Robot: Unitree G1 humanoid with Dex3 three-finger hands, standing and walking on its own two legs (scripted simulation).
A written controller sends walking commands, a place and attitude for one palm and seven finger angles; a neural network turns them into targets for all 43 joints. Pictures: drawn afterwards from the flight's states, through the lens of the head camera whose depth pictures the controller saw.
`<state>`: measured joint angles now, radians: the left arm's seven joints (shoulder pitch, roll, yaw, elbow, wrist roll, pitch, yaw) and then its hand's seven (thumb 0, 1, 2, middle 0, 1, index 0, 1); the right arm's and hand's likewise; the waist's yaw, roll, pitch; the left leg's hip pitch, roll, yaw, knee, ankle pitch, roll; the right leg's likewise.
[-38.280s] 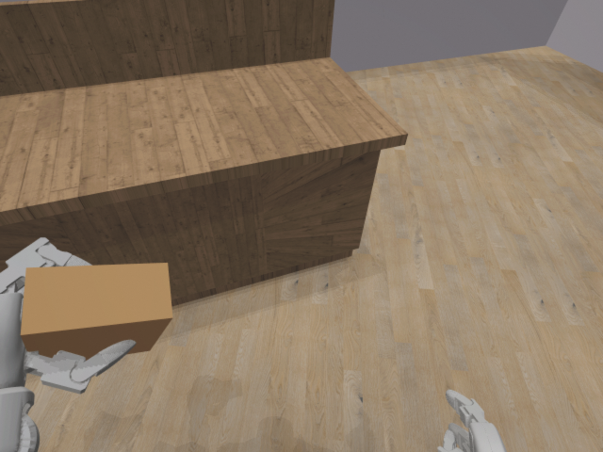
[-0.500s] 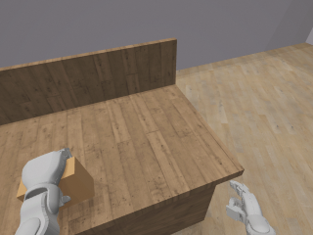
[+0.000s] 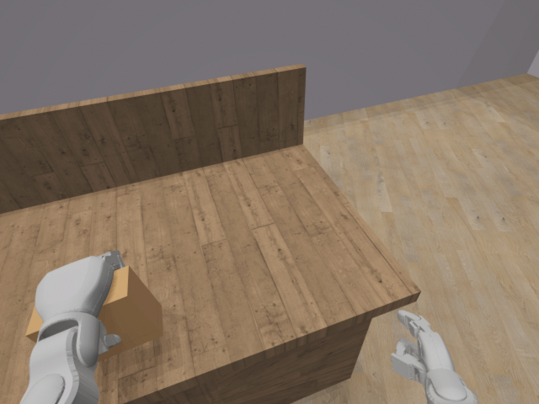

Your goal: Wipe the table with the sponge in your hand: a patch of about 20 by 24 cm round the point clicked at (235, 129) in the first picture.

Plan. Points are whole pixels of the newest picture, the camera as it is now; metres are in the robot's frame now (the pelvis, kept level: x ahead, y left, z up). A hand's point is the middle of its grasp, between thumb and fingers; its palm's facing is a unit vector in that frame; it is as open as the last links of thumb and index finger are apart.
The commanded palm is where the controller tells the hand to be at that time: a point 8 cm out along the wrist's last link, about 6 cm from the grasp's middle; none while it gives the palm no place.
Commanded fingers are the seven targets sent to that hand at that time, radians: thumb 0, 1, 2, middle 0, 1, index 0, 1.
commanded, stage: bring the sponge back beside the body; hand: left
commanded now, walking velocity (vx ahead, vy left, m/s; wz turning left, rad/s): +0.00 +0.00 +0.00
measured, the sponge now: (109, 324) +0.19 +0.29 +0.02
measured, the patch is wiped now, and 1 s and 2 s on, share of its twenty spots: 1.00 1.00 1.00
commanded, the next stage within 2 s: step back with the hand held close in 1.40 s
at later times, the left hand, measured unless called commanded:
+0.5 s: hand (94, 304) +0.19 +0.28 +0.09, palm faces +0.08 -0.17 -0.98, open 9.7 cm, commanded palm +0.16 +0.28 +0.16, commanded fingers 0.00 0.10 1.30 -1.20 -1.60 -1.20 -1.60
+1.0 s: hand (94, 304) +0.18 +0.27 +0.11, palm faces +0.12 -0.18 -0.98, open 9.7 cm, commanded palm +0.14 +0.27 +0.18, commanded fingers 0.00 0.10 1.30 -1.20 -1.60 -1.20 -1.60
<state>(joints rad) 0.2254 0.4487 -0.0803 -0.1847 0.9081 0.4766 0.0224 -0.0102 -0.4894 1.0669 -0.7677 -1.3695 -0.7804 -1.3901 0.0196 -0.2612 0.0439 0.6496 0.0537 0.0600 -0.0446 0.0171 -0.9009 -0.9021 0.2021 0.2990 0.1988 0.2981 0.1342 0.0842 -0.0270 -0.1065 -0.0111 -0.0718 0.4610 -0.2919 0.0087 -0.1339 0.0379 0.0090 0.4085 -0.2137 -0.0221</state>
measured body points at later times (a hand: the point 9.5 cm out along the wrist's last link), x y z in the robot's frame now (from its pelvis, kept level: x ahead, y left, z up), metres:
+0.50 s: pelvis -0.01 +0.00 +0.00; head -0.05 -0.03 +0.45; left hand +0.18 +0.29 +0.14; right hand +0.26 -0.19 -0.05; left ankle -0.02 +0.12 -0.74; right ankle +0.01 -0.11 -0.74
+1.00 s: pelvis -0.01 -0.01 +0.00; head -0.05 -0.04 +0.45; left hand +0.17 +0.28 +0.16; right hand +0.25 -0.20 -0.05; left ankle -0.02 +0.12 -0.74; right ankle +0.01 -0.11 -0.74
